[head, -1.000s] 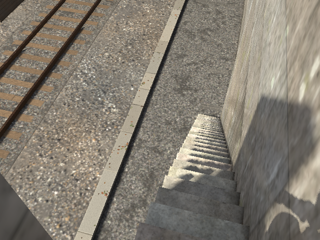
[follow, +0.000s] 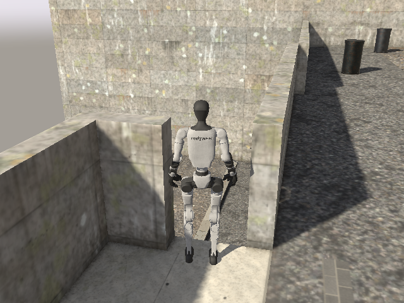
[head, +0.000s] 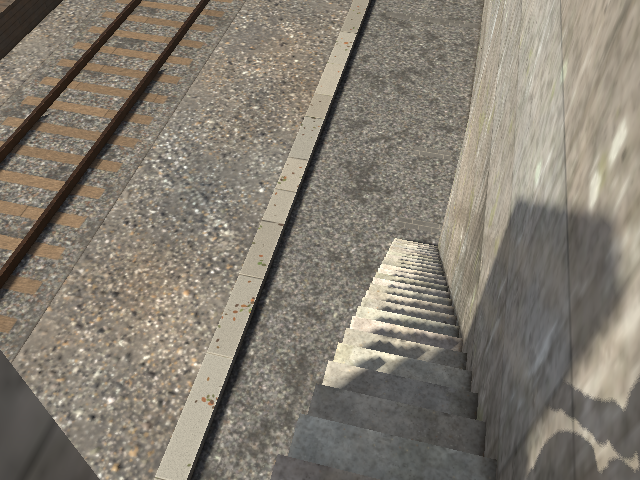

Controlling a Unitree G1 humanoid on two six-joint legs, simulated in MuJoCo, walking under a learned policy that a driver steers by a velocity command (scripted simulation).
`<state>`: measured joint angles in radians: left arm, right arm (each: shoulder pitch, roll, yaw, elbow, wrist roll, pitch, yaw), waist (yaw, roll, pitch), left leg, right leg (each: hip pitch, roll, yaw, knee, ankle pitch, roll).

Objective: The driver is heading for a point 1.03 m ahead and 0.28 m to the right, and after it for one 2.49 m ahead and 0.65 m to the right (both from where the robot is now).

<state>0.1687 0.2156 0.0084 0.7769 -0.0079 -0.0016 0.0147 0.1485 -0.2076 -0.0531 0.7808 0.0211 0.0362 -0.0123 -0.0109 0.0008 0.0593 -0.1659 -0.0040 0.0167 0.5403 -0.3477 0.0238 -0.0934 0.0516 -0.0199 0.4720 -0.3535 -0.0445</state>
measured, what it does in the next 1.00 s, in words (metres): stands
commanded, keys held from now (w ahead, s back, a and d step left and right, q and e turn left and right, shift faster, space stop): w+shift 1.00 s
